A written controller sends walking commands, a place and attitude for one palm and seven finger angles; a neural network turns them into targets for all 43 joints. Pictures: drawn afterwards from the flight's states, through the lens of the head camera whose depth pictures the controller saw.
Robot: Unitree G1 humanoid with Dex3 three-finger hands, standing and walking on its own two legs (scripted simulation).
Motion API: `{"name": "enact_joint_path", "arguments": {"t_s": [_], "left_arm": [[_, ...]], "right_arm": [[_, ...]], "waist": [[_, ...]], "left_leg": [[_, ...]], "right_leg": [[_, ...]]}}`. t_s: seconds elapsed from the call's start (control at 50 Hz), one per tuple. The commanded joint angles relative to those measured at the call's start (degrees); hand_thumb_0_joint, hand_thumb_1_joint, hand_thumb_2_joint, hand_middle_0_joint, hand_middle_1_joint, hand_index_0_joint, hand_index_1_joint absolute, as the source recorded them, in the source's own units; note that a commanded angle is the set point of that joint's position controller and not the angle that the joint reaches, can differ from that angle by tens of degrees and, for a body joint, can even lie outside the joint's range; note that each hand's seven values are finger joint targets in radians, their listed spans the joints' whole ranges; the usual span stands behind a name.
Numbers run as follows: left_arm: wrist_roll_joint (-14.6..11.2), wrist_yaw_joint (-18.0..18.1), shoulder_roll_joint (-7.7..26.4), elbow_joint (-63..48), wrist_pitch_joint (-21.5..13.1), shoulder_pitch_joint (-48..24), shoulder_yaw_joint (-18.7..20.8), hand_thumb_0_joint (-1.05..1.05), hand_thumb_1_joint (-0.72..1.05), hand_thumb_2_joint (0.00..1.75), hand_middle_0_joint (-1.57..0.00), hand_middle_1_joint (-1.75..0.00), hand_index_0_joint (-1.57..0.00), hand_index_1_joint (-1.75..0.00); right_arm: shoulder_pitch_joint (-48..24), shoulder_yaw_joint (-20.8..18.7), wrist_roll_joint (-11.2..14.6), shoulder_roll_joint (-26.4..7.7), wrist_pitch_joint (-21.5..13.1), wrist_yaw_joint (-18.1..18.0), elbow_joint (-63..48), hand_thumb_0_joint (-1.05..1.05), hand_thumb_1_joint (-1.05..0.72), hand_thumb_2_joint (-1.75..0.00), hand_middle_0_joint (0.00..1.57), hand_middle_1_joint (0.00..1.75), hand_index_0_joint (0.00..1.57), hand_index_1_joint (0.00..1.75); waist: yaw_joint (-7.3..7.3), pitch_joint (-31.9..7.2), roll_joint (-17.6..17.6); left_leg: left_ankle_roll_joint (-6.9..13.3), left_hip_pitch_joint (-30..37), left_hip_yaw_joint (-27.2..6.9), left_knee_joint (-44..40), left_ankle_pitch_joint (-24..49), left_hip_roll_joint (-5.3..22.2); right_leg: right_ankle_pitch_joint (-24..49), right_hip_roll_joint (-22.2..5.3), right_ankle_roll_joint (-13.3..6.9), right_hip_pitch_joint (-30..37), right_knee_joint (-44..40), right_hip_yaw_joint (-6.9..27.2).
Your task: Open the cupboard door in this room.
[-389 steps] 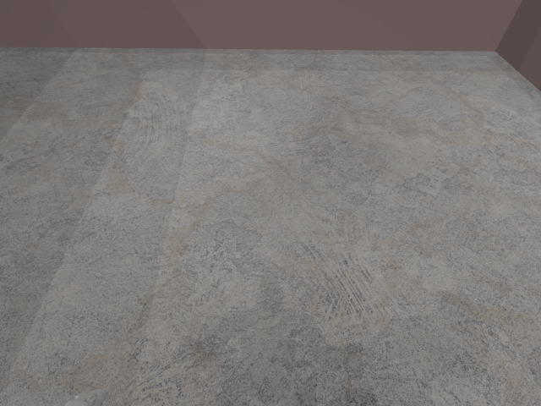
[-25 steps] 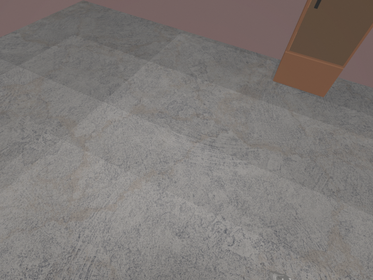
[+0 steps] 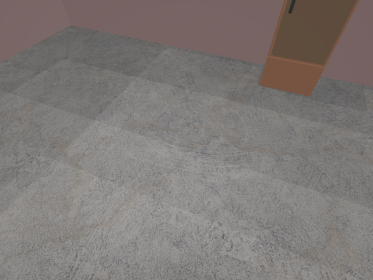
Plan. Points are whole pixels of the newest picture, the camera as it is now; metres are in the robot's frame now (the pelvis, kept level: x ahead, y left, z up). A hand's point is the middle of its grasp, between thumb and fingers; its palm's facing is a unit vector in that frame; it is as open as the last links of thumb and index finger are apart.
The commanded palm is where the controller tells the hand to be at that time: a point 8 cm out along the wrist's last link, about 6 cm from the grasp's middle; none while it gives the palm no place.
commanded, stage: turn or walk to find it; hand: left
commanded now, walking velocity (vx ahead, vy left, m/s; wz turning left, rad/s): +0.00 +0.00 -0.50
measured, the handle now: out of the picture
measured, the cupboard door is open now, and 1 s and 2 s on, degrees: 0 0 0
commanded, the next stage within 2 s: stand and wait in 0.14 s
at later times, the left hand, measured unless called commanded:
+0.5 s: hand out of the picture +0.05 +0.18 -0.18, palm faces -0.05 -0.98 -0.21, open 7.3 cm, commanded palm none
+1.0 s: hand out of the picture -0.03 +0.19 -0.17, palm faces -0.02 -0.98 -0.20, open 7.4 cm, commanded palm none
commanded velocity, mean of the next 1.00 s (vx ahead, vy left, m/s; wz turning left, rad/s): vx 0.01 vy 0.00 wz -0.02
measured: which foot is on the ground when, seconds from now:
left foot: down 0.00-1.00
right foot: down 0.00-1.00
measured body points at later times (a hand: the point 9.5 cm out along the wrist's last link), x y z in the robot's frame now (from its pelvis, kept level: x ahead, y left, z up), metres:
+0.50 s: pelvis -0.01 +0.00 -0.01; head +0.00 +0.00 +0.44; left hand +0.06 +0.23 -0.16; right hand +0.01 -0.24 -0.16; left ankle -0.01 +0.13 -0.74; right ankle -0.01 -0.11 -0.74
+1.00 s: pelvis -0.02 +0.01 +0.00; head -0.01 +0.01 +0.45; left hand -0.03 +0.24 -0.16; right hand +0.00 -0.22 -0.16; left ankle -0.01 +0.13 -0.74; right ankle -0.01 -0.11 -0.74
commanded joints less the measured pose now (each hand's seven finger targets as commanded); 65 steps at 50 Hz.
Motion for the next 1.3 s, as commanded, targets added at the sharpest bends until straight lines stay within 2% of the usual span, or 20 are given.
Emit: {"name": "enact_joint_path", "arguments": {"t_s": [0.0,0.1,0.12,0.16,0.2,0.24,0.26,0.3,0.32,0.34,0.38,0.46,0.48,0.54,0.64,0.78,1.02,1.12,1.18,1.28], "left_arm": [[0.26,0.05,8.96,-2.88,0.13,1.13,3.07,0.0,0.9,0.9,-0.2,-0.3,-0.2,-0.3],[0.53,-0.34,9.0,-5.37,1.11,-0.98,4.15,0.0,0.9,0.9,-0.2,-0.3,-0.2,-0.3],[0.58,-0.58,8.46,-6.06,1.22,-1.31,4.17,0.0,0.9,0.9,-0.2,-0.3,-0.2,-0.3],[0.78,-0.95,6.05,-6.87,1.22,-1.22,3.73,0.0,0.9,0.9,-0.2,-0.3,-0.2,-0.3],[1.11,-1.07,4.81,-6.66,1.07,0.03,3.4,0.0,0.9,0.9,-0.2,-0.3,-0.2,-0.3],[1.15,-0.96,4.2,-5.72,0.52,3.12,3.14,0.0,0.9,0.9,-0.2,-0.3,-0.2,-0.3],[1.27,-0.7,5.53,-5.07,-0.08,4.5,3.15,0.0,0.9,0.9,-0.2,-0.3,-0.2,-0.3],[1.12,0.14,10.16,-3.78,-1.33,6.55,3.69,0.0,0.9,0.9,-0.2,-0.3,-0.2,-0.3],[0.79,0.29,10.0,-3.57,-1.47,6.62,3.36,0.0,0.9,0.9,-0.2,-0.3,-0.2,-0.3],[0.89,0.41,9.34,-3.78,-1.34,4.74,2.95,0.0,0.9,0.9,-0.2,-0.3,-0.2,-0.3],[0.95,0.55,9.04,-4.3,-1.3,1.15,2.78,0.0,0.9,0.9,-0.2,-0.3,-0.2,-0.3],[0.18,0.61,7.4,-3.64,-1.61,-0.48,1.87,0.0,0.9,0.9,-0.2,-0.3,-0.2,-0.3],[0.07,0.52,6.39,-3.5,-1.69,0.16,1.61,0.0,0.9,0.9,-0.2,-0.3,-0.2,-0.3],[0.33,0.6,6.14,-2.59,-0.81,0.16,1.45,0.0,0.9,0.9,-0.2,-0.3,-0.2,-0.3],[0.48,0.62,6.37,-2.33,-0.58,2.38,1.41,0.0,0.9,0.9,-0.2,-0.3,-0.2,-0.3],[0.47,0.69,6.11,-1.12,-1.53,3.45,0.71,0.0,0.9,0.9,-0.2,-0.3,-0.2,-0.3],[0.44,0.48,5.62,0.66,-1.15,5.1,0.56,0.0,0.9,0.9,-0.2,-0.3,-0.2,-0.3],[1.24,-0.79,5.54,-1.0,-0.32,5.63,2.23,0.0,0.9,0.9,-0.2,-0.3,-0.2,-0.3],[1.25,-0.56,2.35,-0.27,-1.28,7.53,1.43,0.0,0.9,0.9,-0.2,-0.3,-0.2,-0.3],[0.44,0.43,5.41,0.58,-2.25,8.5,1.34,0.0,0.9,0.9,-0.2,-0.3,-0.2,-0.3]], "right_arm": [[0.27,-1.39,-0.07,-5.19,-0.75,-0.66,-3.81,0.0,-0.9,-0.9,0.2,0.3,0.2,0.3],[0.99,-2.39,-0.2,-5.86,-0.4,-0.82,-6.1,0.0,-0.9,-0.9,0.2,0.3,0.2,0.3],[1.74,-2.5,-0.46,-6.36,-0.45,-0.73,-6.24,0.0,-0.9,-0.9,0.2,0.3,0.2,0.3],[0.62,-3.04,-0.52,-8.67,-0.82,-0.68,-7.01,0.0,-0.9,-0.9,0.2,0.3,0.2,0.3],[-1.06,-3.28,-0.32,-9.19,-1.3,-0.7,-7.76,0.0,-0.9,-0.9,0.2,0.3,0.2,0.3],[-2.16,-3.13,-0.55,-8.67,-1.38,-0.64,-7.81,0.0,-0.9,-0.9,0.2,0.3,0.2,0.3],[-1.52,-2.9,-0.4,-7.44,-1.41,-0.59,-7.72,0.0,-0.9,-0.9,0.2,0.3,0.2,0.3],[-1.14,-1.91,0.09,-3.0,-0.88,-0.38,-8.45,0.0,-0.9,-0.9,0.2,0.3,0.2,0.3],[-2.95,-1.74,0.09,-3.31,-0.43,-0.38,-8.38,0.0,-0.9,-0.9,0.2,0.3,0.2,0.3],[-3.0,-1.72,0.17,-3.14,-0.33,-0.34,-7.92,0.0,-0.9,-0.9,0.2,0.3,0.2,0.3],[-0.77,-1.39,0.34,-2.56,-0.36,-0.29,-6.51,0.0,-0.9,-0.9,0.2,0.3,0.2,0.3],[3.09,-0.72,0.13,-3.0,-1.62,-0.14,-3.55,0.0,-0.9,-0.9,0.2,0.3,0.2,0.3],[1.69,-0.79,-0.09,-4.47,-2.27,-0.14,-3.42,0.0,-0.9,-0.9,0.2,0.3,0.2,0.3],[-2.71,-0.61,0.11,-4.87,-2.04,0.29,-4.01,0.0,-0.9,-0.9,0.2,0.3,0.2,0.3],[-2.91,-1.09,0.05,-6.21,-1.4,0.39,-5.52,0.0,-0.9,-0.9,0.2,0.3,0.2,0.3],[-0.64,-0.77,0.22,-5.09,-1.73,0.36,-4.8,0.0,-0.9,-0.9,0.2,0.3,0.2,0.3],[0.62,-0.22,0.23,-4.33,-1.73,-0.14,-2.88,0.0,-0.9,-0.9,0.2,0.3,0.2,0.3],[2.43,-1.67,-0.71,-6.4,-1.29,0.08,-3.88,0.0,-0.9,-0.9,0.2,0.3,0.2,0.3],[3.3,-0.91,-0.41,-4.63,-1.97,0.04,-3.66,0.0,-0.9,-0.9,0.2,0.3,0.2,0.3],[5.13,0.3,-0.15,-1.66,-2.36,-0.04,-2.79,0.0,-0.9,-0.9,0.2,0.3,0.2,0.3]], "waist": [[0.74,0.46,-1.29],[-0.12,0.89,0.1],[-0.33,0.54,2.92],[0.07,1.49,9.95],[1.01,-0.04,10.51],[2.35,-0.7,7.35],[2.32,-1.31,2.64],[1.99,-3.06,-15.15],[3.1,-2.15,-13.8],[2.03,-1.16,-11.05],[0.29,-1.91,-8.93],[-1.36,-3.89,-3.98],[-0.19,-3.65,-0.09],[1.26,2.32,6.72],[1.6,0.77,5.87],[0.47,-1.43,-0.36],[0.56,3.11,-0.18],[0.67,5.28,2.76],[1.35,5.28,2.66],[1.25,6.0,-4.37]], "left_leg": [[0.91,-2.61,-0.42,0.34,4.99,4.22],[1.66,-2.62,-1.0,0.56,-0.25,5.93],[2.45,-2.72,-2.73,-2.45,-5.73,7.61],[5.82,-3.99,-9.2,-9.23,-9.56,12.97],[8.16,-5.84,-9.58,-9.08,-2.1,15.42],[7.13,-5.65,-5.34,-3.34,6.74,13.04],[4.9,-6.79,-2.32,1.48,7.92,9.7],[-0.11,-12.4,3.79,12.5,-6.91,1.22],[-0.13,-12.17,0.78,16.8,-14.49,1.55],[0.08,-11.56,-0.62,18.66,-14.68,1.67],[0.23,-9.57,-1.53,16.25,-11.79,1.55],[0.78,2.97,-2.88,-3.43,6.35,2.58],[1.79,3.47,-5.35,-4.56,12.35,5.26],[2.78,-5.48,-8.15,-7.9,8.4,6.79],[3.73,-5.72,-9.87,-7.68,8.32,6.48],[2.6,-2.51,-7.14,-4.87,10.07,4.09],[2.3,-2.92,-4.7,-7.24,1.47,4.0],[3.89,-6.26,-6.61,-9.76,-22.87,6.29],[4.73,-8.98,-8.16,-11.38,-15.73,6.46],[2.23,-9.11,-2.86,-3.25,1.54,1.33]], "right_leg": [[10.01,-6.97,-2.81,-1.99,-4.57,8.99],[4.48,-5.29,-3.23,-7.95,-2.31,10.56],[-3.24,-3.2,-2.5,-8.91,-0.52,8.89],[-3.96,0.79,-0.51,-10.62,8.03,3.28],[-5.06,0.5,0.23,-7.49,13.9,0.87],[-0.99,-0.48,0.21,-3.85,6.83,0.46],[8.13,-2.62,-0.49,-0.73,1.81,3.62],[21.39,-14.5,-6.63,3.59,-6.1,19.42],[23.6,-16.63,-9.79,1.96,-8.87,21.28],[23.95,-16.02,-10.89,0.62,-8.75,19.76],[25.45,-13.83,-10.2,0.89,-6.92,15.3],[13.88,-7.83,-4.17,-2.91,-3.96,8.06],[12.03,-5.1,-1.92,-3.01,-3.36,5.69],[5.38,-4.1,0.63,-0.06,-3.14,2.19],[4.42,-4.68,1.24,0.06,-1.53,0.15],[7.86,-6.41,0.17,0.58,-4.76,2.52],[1.02,-5.3,-0.43,-2.49,-8.28,5.97],[-19.03,-1.72,-1.17,-8.56,-4.23,5.63],[-7.41,-1.57,-0.78,-3.48,-2.05,3.54],[-2.63,-7.64,-2.02,-0.63,-8.35,7.7]]}}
